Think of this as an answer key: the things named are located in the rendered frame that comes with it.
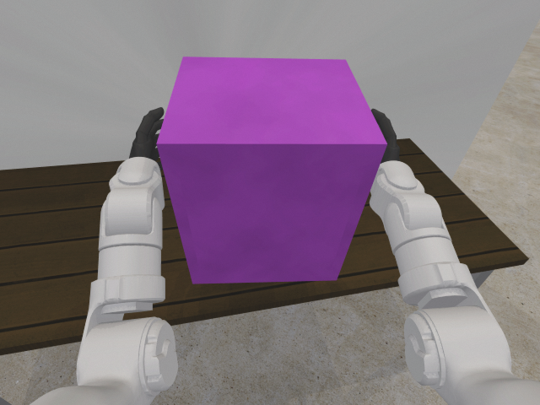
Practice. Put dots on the carton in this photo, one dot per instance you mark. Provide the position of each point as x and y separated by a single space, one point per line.
269 163

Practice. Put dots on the left robot forearm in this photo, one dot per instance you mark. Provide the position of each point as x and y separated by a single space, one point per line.
130 244

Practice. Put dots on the robot left hand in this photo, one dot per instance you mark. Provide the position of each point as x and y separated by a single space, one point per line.
144 144

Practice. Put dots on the robot right upper arm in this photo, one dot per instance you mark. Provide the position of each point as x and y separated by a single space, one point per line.
461 353

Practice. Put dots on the table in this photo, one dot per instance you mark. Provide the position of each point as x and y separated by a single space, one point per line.
49 254

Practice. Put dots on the right robot forearm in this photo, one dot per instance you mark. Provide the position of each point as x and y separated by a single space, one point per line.
431 275

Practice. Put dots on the robot right hand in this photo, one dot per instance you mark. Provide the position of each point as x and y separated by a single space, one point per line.
392 149

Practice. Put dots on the robot left upper arm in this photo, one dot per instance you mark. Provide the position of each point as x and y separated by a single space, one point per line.
125 362

